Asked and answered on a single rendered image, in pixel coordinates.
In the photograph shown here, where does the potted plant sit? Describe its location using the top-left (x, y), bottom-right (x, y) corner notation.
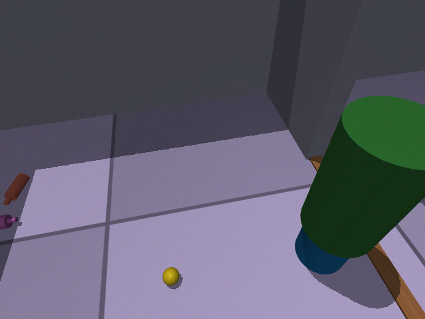
top-left (295, 96), bottom-right (425, 274)

